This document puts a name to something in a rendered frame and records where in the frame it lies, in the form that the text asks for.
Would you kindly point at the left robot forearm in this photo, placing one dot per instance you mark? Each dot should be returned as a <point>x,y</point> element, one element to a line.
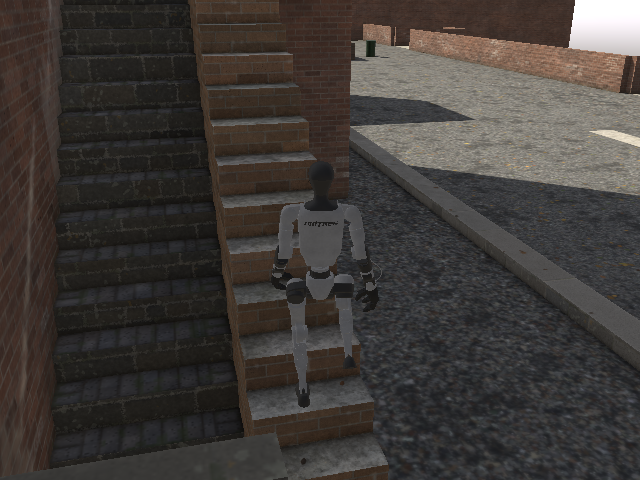
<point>279,265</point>

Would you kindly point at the right robot hand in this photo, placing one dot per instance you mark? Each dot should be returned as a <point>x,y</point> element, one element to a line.
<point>372,296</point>

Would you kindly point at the right robot shin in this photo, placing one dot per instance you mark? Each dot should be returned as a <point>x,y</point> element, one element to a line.
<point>346,327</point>

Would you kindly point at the right robot upper arm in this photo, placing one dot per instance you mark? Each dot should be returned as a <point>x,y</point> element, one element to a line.
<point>352,214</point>

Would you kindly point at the left robot hand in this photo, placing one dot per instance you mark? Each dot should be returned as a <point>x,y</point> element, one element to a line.
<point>275,281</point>

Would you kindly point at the robot right thigh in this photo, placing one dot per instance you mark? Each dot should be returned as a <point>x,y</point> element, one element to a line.
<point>343,289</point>

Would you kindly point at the right robot forearm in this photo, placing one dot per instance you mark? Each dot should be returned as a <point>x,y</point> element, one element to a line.
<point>366,271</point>

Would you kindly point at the left robot upper arm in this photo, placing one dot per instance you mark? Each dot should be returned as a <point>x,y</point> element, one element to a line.
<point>289,214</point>

